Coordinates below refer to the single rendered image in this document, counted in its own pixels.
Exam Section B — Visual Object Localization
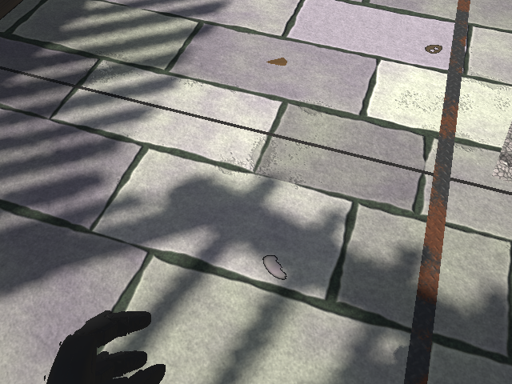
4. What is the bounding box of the left robot hand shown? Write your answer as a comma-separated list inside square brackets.
[44, 310, 166, 384]

